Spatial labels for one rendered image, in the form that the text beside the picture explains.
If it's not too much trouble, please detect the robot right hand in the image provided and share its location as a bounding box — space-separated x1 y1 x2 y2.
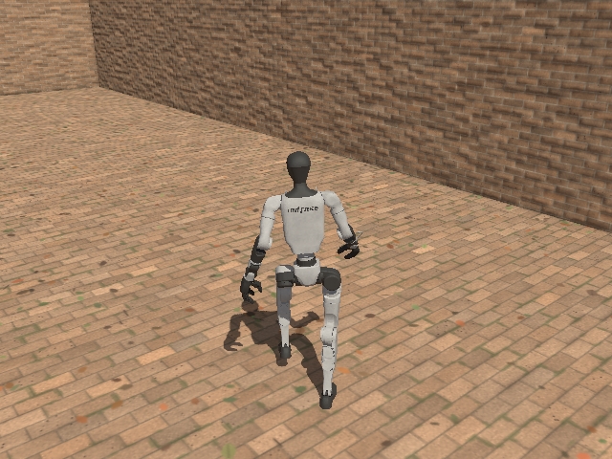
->
338 244 360 259

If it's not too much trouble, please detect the right robot foot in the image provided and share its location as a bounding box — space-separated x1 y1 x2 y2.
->
320 382 337 409

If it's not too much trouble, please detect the right robot forearm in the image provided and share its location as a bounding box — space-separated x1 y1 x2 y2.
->
343 224 359 249

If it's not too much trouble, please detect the left robot foot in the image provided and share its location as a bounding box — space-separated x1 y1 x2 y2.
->
278 342 292 359

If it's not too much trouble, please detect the left robot forearm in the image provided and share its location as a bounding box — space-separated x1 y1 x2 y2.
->
244 235 266 281

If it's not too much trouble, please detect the robot foot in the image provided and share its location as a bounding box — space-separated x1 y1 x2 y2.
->
320 382 337 409
278 342 292 359

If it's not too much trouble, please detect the right robot upper arm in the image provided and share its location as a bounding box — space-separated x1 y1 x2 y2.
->
320 190 353 240

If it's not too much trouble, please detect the left robot upper arm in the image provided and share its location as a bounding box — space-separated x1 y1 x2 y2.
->
257 195 281 251

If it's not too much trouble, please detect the robot left hand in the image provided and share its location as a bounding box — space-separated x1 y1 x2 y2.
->
240 276 262 304

